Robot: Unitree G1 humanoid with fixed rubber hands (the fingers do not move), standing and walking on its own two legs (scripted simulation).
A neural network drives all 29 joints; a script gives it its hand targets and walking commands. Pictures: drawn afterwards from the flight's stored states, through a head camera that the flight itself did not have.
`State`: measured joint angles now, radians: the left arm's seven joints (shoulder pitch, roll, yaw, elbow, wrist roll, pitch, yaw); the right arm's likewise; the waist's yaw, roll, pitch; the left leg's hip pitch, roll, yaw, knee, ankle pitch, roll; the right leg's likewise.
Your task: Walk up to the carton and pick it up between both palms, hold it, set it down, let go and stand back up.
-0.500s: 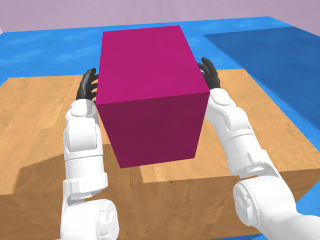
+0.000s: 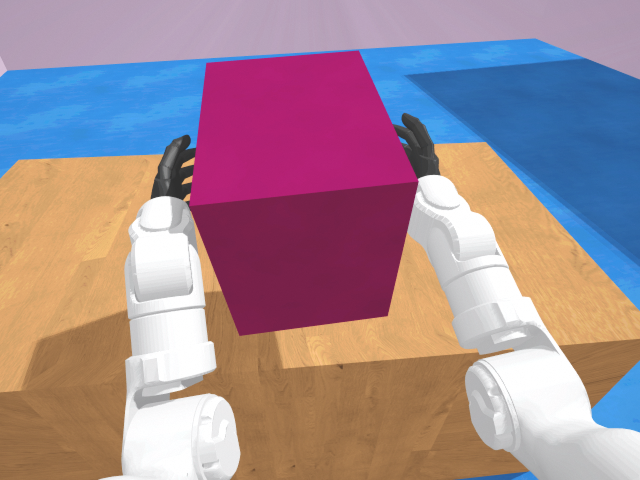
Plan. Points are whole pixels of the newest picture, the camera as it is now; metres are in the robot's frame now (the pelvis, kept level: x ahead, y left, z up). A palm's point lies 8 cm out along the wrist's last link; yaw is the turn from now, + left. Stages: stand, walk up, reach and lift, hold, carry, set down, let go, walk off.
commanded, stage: hold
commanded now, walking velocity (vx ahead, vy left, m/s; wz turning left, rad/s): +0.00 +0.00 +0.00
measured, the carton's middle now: (299, 192) +0.41 +0.00 +0.19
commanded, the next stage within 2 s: none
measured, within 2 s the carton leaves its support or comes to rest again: neither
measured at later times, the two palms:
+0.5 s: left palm (170, 206) +0.36 +0.16 +0.21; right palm (417, 182) +0.36 -0.14 +0.22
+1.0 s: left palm (168, 205) +0.36 +0.16 +0.22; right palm (416, 180) +0.36 -0.14 +0.22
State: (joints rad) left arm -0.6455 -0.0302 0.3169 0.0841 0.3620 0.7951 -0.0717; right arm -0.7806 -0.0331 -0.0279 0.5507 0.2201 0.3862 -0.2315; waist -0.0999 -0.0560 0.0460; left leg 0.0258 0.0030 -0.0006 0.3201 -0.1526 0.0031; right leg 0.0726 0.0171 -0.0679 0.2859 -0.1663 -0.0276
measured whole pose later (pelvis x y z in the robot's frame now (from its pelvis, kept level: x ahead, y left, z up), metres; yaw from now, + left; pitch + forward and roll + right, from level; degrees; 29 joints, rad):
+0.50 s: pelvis +0.00 +0.00 +0.00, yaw +0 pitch -11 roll +0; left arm -0.66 -0.02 0.32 0.10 0.37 0.80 -0.08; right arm -0.79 -0.03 -0.04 0.57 0.21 0.39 -0.23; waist -0.10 -0.06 0.05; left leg 0.02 0.00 0.00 0.32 -0.15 0.00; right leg 0.07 0.02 -0.07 0.29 -0.16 -0.03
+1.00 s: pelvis +0.00 +0.00 +0.00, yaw +0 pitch -10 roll +0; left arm -0.67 -0.02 0.32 0.13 0.36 0.79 -0.07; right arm -0.81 -0.02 -0.06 0.59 0.20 0.38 -0.23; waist -0.10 -0.06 0.04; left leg 0.00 0.00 0.00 0.32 -0.14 0.01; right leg 0.05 0.01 -0.07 0.29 -0.16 -0.03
